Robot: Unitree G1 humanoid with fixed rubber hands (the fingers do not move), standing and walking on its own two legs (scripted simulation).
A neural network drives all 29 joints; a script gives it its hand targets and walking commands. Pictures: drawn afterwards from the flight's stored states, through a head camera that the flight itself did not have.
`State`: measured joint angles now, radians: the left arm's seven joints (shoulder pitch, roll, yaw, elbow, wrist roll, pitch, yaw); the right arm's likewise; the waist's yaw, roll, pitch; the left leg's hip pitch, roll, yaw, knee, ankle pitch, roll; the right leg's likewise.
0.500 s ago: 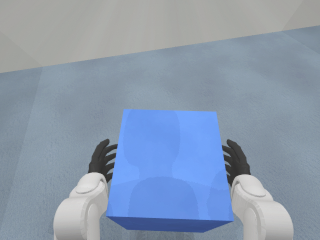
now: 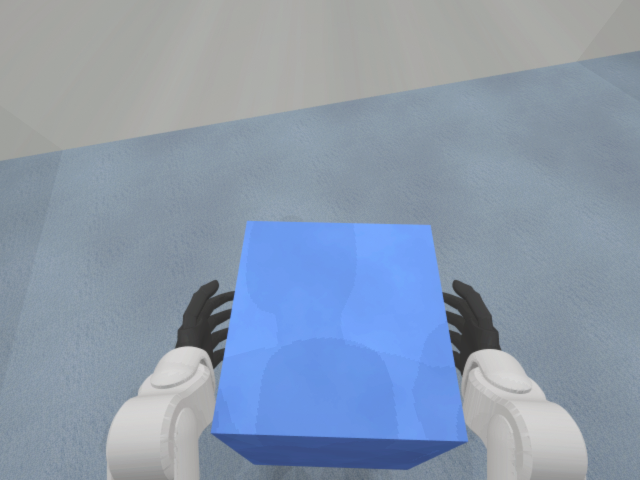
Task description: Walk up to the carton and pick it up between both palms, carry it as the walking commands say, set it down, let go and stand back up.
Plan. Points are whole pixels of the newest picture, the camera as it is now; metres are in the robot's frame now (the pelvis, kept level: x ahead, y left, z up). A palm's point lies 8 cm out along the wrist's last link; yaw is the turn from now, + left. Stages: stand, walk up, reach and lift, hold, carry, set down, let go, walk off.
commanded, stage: carry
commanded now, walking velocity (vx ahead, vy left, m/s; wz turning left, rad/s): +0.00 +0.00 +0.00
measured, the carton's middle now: (334, 356) +0.27 +0.00 +0.03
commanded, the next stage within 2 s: none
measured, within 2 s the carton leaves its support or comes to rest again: neither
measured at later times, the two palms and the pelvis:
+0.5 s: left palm (236, 306) +0.32 +0.12 +0.06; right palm (485, 316) +0.29 -0.17 +0.08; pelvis +0.06 -0.01 -0.02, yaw -5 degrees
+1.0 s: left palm (354, 318) +0.30 -0.03 +0.06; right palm (623, 387) +0.22 -0.30 +0.05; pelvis +0.03 -0.10 -0.02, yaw -16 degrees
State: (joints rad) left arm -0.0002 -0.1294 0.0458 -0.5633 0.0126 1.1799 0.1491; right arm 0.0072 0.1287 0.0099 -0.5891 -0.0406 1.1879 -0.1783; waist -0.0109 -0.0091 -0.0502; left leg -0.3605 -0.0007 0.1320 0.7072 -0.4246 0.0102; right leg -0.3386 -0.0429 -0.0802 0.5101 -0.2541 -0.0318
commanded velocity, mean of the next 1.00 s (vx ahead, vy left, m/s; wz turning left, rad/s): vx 0.00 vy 0.00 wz -0.58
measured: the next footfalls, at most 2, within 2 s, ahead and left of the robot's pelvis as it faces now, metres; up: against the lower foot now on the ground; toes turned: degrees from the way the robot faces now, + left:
left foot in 0.08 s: +0.11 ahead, +0.08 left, +0.00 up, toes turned +3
right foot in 0.88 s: +0.09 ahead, -0.20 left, +0.00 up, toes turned -17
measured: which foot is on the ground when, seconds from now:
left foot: up 0.00-0.06, down 0.08-0.88, up 0.90-1.00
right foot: down 0.00-0.52, up 0.54-0.86, down 0.88-1.00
